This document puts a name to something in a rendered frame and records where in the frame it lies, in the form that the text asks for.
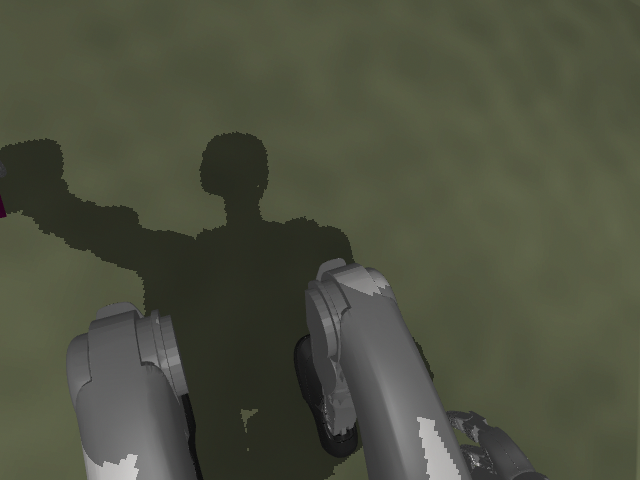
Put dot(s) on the left robot foot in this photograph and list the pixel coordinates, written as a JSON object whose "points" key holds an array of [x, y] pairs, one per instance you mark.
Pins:
{"points": [[192, 429]]}

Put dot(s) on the small box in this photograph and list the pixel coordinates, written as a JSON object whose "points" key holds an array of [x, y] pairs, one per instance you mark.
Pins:
{"points": [[2, 210]]}

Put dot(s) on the right robot hand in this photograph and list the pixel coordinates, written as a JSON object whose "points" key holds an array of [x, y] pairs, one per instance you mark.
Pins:
{"points": [[497, 458]]}

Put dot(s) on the right robot foot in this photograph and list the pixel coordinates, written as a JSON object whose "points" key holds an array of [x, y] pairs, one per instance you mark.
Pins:
{"points": [[311, 389]]}

